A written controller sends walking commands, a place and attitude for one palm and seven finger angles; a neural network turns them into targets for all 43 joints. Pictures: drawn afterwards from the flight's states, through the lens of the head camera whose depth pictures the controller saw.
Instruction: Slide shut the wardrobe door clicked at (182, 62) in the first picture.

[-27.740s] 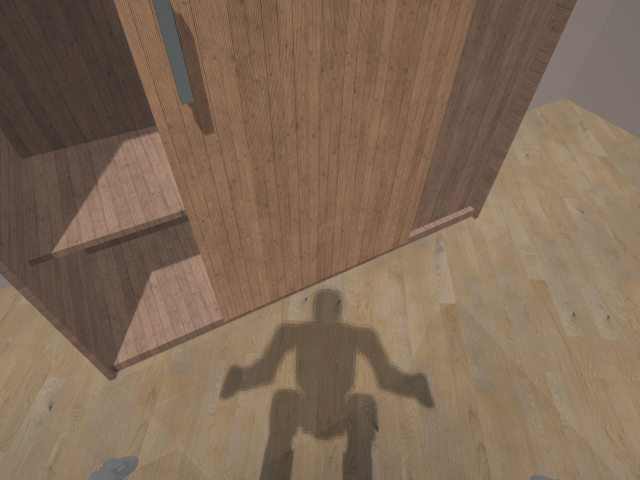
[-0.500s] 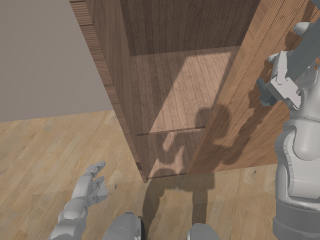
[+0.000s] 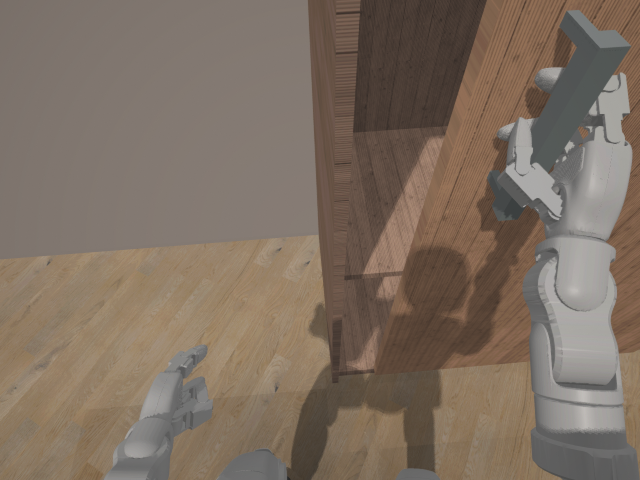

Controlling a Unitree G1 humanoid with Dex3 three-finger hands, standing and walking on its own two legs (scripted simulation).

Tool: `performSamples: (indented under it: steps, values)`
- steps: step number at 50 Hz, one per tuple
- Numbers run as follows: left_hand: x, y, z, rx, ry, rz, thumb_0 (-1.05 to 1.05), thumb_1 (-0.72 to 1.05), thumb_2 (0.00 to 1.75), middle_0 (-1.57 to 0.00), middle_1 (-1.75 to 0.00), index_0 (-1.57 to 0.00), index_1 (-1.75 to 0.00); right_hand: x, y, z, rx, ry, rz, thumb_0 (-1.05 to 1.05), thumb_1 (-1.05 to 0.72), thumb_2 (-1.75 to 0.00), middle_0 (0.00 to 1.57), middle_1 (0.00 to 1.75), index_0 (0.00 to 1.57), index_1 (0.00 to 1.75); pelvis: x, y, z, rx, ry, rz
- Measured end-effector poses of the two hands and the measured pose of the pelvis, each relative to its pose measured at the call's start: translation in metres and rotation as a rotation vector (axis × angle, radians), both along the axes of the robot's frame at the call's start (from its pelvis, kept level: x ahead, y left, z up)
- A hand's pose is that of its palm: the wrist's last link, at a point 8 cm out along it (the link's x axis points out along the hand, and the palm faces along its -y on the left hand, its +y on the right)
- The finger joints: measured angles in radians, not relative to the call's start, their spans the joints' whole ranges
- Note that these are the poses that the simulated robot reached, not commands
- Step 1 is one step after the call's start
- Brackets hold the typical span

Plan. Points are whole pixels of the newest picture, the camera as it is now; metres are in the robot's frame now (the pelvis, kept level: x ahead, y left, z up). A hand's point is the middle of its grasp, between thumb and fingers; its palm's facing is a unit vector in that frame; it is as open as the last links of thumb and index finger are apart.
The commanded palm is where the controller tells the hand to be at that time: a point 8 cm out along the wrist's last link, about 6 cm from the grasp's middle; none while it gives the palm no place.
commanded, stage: step sideways, sliding the door along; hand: right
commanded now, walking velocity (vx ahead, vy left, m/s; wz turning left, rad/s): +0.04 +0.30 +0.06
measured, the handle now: (535, 130) +0.39 -0.21 +0.22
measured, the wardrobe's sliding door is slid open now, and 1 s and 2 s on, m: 0.10 0.00 0.00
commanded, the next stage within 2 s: stop walking and hold the door there in 0.76 s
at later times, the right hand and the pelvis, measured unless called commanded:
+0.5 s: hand (400, 177) +0.34 -0.08 +0.21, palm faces +0.16 +0.98 -0.09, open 6.2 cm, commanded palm +0.32 -0.09 +0.22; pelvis -0.03 +0.07 +0.00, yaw +2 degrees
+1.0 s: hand (402, 173) +0.35 -0.08 +0.21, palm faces +0.37 +0.91 -0.18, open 6.3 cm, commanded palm +0.31 -0.11 +0.21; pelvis -0.03 +0.15 +0.00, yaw +1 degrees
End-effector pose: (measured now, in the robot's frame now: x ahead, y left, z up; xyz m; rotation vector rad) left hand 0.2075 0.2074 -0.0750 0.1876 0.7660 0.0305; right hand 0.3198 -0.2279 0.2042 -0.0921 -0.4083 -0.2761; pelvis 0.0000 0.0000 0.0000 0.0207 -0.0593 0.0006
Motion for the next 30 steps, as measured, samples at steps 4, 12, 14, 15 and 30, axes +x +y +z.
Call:
performSamples:
  steps: [4, 12, 14, 15, 30]
  values:
    - [-0.014, 0.018, -0.005, -0.026, 0.027, -0.02, 0.01, 0.91, 0.9, -0.2, -0.3, -0.2, -0.3, -0.001, 0.025, 0.0, -0.001, 0.0, 0.015, -0.03, -0.73, -0.79, 0.46, 1.4, 0.16, 1.27, -0.004, 0.021, -0.002, 0.006, -0.008, 0.009]
    - [-0.037, 0.052, -0.014, -0.033, 0.047, 0.042, 0.01, 0.91, 0.9, -0.2, -0.3, -0.2, -0.3, -0.003, 0.074, 0.002, -0.011, 0.03, 0.084, -0.03, -0.75, -0.8, 0.46, 1.4, 0.16, 1.31, -0.011, 0.045, -0.002, -0.009, 0.007, -0.008]
    - [-0.043, 0.059, -0.013, -0.02, 0.045, 0.063, 0.01, 0.91, 0.9, -0.2, -0.3, -0.2, -0.3, -0.003, 0.084, 0.002, -0.009, 0.034, 0.122, -0.02, -0.75, -0.8, 0.45, 1.4, 0.16, 1.32, -0.013, 0.047, -0.002, -0.018, 0.016, -0.005]
    - [-0.046, 0.061, -0.013, -0.016, 0.043, 0.069, 0.01, 0.91, 0.9, -0.2, -0.3, -0.2, -0.3, -0.003, 0.089, 0.002, -0.012, 0.036, 0.139, -0.02, -0.76, -0.8, 0.45, 1.4, 0.16, 1.33, -0.015, 0.048, -0.002, -0.022, 0.017, 0.0]
    - [-0.093, 0.084, -0.011, -0.015, 0.071, 0.128, 0.01, 0.91, 0.9, -0.2, -0.3, -0.2, -0.3, -0.006, 0.101, 0.006, -0.032, 0.082, 0.114, -0.01, -0.76, -0.82, 0.46, 1.4, 0.18, 1.36, -0.041, 0.072, 0.003, -0.053, 0.002, 0.055]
